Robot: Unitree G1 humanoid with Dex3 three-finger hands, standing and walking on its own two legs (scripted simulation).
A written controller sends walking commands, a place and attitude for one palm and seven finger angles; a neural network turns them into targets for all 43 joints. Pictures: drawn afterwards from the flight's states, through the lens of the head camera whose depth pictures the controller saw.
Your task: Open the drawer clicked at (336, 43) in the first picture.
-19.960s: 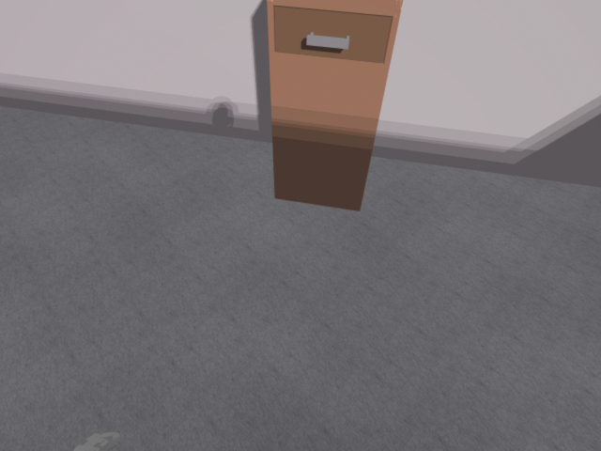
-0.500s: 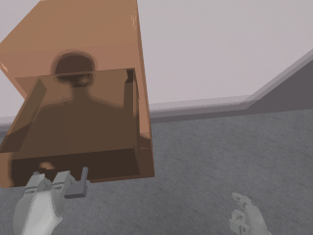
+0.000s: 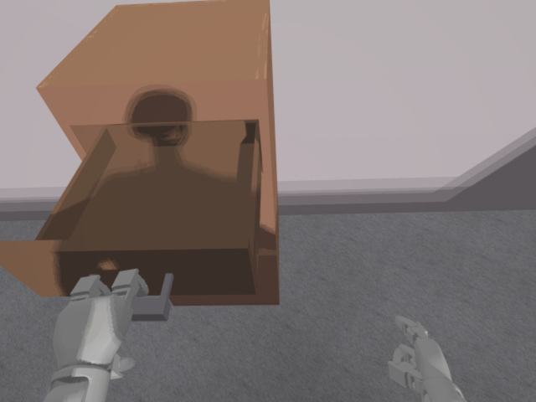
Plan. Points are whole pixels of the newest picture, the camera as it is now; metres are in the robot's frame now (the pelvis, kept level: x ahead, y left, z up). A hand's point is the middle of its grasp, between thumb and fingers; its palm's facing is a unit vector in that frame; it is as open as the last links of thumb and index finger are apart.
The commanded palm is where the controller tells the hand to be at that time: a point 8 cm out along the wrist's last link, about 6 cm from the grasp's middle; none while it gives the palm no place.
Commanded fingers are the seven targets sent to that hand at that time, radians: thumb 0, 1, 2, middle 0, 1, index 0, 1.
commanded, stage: open the thumb to release the handle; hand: left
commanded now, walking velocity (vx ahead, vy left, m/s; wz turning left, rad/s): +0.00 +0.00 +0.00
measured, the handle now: (125, 295) +0.24 +0.26 +0.04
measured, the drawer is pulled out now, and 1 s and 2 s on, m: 0.30 0.30 0.30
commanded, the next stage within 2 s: lift the hand off the handle in 0.06 s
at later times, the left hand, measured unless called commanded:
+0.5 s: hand (119, 330) +0.20 +0.25 +0.01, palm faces +0.03 -0.06 -1.00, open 13.7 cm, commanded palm +0.17 +0.25 +0.07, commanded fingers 0.00 -0.50 0.30 -0.30 -1.20 -0.30 -1.20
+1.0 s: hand (104, 307) +0.20 +0.25 +0.09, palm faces +0.10 -0.07 -0.99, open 13.5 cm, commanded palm +0.17 +0.24 +0.14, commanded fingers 0.00 -0.50 0.30 -0.30 -1.20 -0.30 -1.20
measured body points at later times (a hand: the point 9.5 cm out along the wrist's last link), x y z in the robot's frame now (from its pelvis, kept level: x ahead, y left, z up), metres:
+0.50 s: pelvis -0.01 +0.00 +0.00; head +0.01 -0.02 +0.45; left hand +0.19 +0.25 +0.07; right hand +0.20 -0.21 -0.10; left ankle -0.03 +0.13 -0.72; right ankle +0.01 -0.10 -0.72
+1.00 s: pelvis +0.00 +0.01 +0.01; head +0.00 -0.03 +0.46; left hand +0.19 +0.25 +0.14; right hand +0.24 -0.18 -0.08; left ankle -0.03 +0.13 -0.72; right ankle +0.01 -0.10 -0.72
